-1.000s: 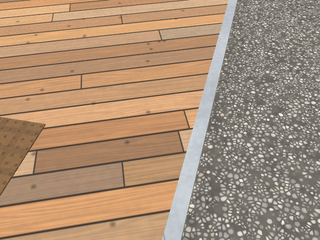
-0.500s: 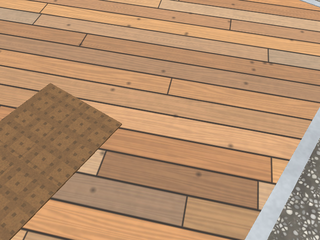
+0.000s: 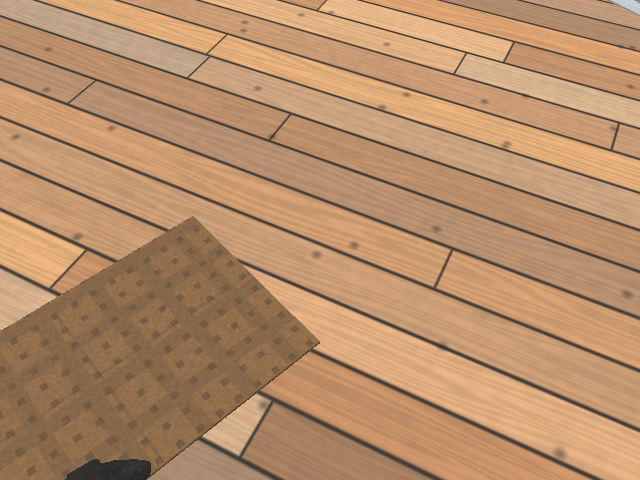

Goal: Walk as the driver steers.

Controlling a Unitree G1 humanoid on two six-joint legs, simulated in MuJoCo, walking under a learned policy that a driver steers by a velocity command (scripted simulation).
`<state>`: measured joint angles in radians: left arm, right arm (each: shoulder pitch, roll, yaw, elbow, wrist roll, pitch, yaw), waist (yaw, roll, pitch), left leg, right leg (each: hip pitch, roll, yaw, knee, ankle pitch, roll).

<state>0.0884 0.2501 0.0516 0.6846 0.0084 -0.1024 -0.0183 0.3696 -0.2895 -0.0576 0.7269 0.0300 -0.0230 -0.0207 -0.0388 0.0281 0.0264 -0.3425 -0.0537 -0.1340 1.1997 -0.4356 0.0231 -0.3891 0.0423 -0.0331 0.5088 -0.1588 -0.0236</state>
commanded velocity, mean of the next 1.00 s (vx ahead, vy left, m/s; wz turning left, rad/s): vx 0.16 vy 0.00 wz -0.22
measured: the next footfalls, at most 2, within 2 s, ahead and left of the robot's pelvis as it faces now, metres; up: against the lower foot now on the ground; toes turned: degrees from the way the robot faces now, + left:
left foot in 0.32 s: +0.32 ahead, +0.16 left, +0.00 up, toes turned +2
right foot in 0.74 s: +0.24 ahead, -0.08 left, +0.00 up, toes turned -14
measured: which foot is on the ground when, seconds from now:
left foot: up 0.00-0.30, down 0.32-0.74, up 0.76-1.00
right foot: down 0.00-0.34, up 0.36-0.72, down 0.74-1.00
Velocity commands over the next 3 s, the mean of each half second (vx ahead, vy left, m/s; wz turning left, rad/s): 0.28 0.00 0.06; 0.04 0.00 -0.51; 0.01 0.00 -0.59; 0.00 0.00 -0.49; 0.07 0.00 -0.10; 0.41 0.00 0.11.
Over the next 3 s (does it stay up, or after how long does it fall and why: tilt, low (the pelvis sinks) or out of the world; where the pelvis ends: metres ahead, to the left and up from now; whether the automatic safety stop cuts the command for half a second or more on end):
stays up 0.39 -0.17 -0.02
